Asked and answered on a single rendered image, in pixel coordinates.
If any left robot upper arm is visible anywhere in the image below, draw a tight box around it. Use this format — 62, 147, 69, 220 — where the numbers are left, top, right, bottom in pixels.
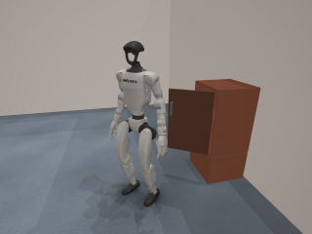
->
143, 71, 164, 108

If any right robot hand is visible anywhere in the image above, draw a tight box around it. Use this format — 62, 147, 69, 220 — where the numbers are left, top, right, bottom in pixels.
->
109, 120, 120, 139

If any cupboard door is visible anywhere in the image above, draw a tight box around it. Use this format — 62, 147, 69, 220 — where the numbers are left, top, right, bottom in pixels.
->
167, 88, 215, 155

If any robot right forearm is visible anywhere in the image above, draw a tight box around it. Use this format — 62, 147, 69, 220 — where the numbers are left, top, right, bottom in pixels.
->
114, 98, 126, 122

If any robot left forearm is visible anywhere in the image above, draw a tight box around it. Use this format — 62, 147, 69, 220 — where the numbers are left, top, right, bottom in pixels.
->
156, 99, 167, 136

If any handle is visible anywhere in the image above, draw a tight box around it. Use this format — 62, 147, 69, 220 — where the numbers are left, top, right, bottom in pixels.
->
170, 101, 174, 116

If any right robot upper arm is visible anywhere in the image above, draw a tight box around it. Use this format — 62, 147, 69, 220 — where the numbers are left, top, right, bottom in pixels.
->
116, 69, 127, 101

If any left robot hand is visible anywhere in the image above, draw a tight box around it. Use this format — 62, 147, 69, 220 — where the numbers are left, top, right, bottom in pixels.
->
155, 135, 168, 159

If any robot right foot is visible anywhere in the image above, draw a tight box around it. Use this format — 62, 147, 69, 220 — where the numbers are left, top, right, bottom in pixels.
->
122, 179, 140, 196

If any left robot shin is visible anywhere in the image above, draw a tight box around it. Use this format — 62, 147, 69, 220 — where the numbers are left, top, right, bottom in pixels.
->
142, 165, 157, 194

